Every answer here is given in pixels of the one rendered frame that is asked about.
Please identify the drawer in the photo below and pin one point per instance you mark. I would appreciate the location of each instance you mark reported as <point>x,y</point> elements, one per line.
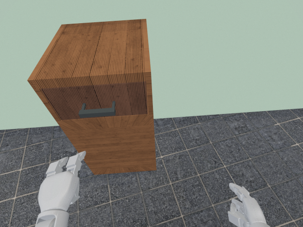
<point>130,98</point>

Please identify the robot left hand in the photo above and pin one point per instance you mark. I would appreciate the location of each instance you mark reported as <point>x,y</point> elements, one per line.
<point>60,189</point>

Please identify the robot right hand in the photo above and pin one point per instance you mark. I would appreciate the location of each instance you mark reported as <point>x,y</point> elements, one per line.
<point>249,210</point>

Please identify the cabinet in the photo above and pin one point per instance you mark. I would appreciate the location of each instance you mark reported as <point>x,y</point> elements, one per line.
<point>99,53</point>

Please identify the robot left forearm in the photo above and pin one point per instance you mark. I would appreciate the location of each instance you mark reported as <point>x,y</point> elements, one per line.
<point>53,218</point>

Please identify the handle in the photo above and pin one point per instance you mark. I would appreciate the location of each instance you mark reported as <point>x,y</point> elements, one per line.
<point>97,112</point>

